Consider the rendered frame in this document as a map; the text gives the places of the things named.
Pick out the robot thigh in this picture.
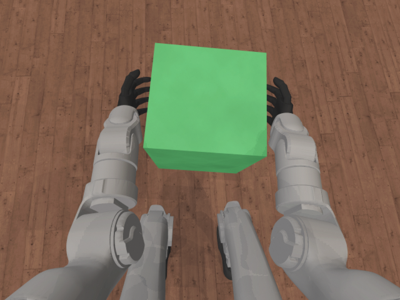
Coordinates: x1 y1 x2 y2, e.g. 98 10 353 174
120 211 174 300
217 206 282 300

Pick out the robot right forearm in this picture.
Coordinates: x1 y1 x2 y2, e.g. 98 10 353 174
268 112 348 249

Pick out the robot left forearm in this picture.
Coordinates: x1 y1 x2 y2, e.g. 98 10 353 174
66 105 143 258

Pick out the left robot hand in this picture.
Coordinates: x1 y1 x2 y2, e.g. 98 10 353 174
117 69 151 116

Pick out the robot left thigh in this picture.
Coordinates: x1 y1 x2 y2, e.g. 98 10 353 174
120 211 174 300

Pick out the right robot upper arm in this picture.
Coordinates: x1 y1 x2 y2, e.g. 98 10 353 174
269 214 400 300

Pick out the right robot hand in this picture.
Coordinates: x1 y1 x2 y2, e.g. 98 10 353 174
267 77 293 126

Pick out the left robot upper arm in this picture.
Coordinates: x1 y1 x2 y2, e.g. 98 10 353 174
5 209 145 300

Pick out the carton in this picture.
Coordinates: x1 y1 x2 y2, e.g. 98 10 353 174
143 43 267 174

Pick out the robot right thigh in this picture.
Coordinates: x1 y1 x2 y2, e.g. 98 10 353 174
217 206 282 300

